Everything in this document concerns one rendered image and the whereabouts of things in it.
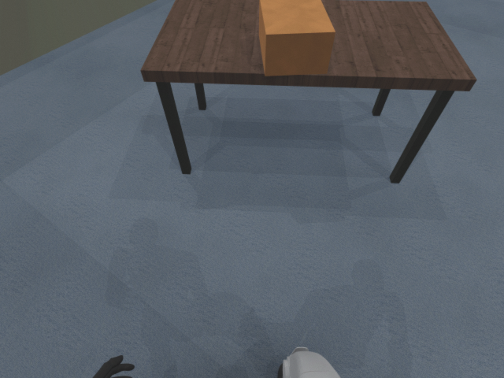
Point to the robot right shin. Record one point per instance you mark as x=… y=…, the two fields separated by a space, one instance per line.
x=299 y=349

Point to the table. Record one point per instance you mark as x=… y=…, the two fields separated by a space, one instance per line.
x=378 y=44

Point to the carton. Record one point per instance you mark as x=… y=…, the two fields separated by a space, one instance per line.
x=296 y=37

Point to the left robot hand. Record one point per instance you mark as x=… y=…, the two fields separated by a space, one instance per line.
x=113 y=366

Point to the robot right thigh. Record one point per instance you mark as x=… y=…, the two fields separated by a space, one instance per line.
x=307 y=364

